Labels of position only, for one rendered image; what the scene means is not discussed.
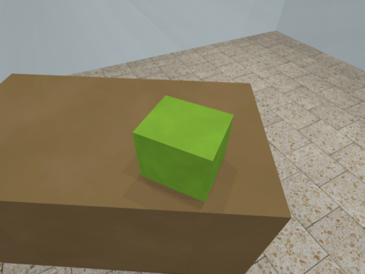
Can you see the carton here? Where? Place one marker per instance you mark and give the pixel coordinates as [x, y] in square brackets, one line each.
[181, 145]

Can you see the pedestal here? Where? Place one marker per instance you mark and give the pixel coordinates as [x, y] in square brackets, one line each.
[72, 195]

